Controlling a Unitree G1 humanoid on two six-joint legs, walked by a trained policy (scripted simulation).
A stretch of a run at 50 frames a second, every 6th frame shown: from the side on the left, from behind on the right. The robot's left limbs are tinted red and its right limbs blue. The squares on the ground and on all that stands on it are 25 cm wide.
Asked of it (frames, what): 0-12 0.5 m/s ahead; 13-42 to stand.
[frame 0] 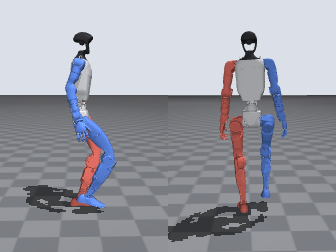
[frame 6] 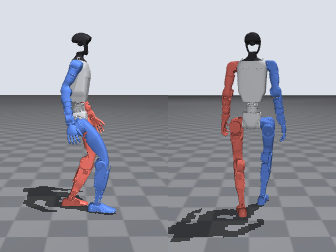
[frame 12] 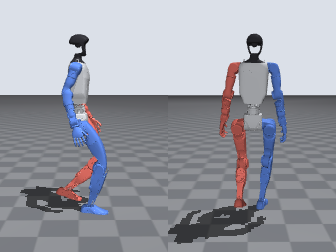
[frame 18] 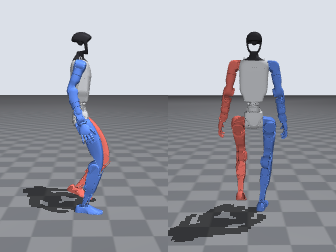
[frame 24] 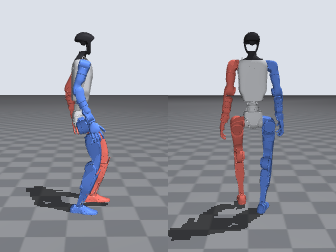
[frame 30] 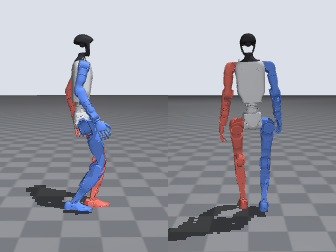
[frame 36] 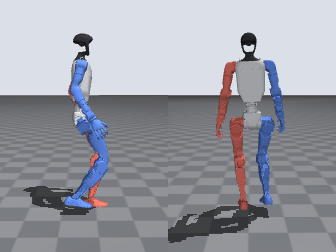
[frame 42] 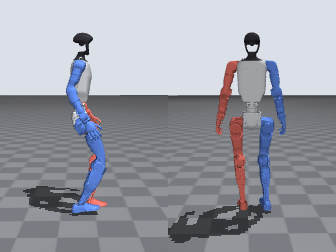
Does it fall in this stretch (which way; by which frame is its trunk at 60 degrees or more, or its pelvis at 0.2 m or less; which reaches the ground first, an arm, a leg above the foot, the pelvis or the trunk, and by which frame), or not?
no
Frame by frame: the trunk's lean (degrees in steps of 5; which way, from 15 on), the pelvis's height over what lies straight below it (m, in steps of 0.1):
0: 5, 0.8
6: 0, 0.8
12: 0, 0.7
18: 0, 0.8
24: 5, 0.8
30: 5, 0.8
36: 5, 0.8
42: 5, 0.8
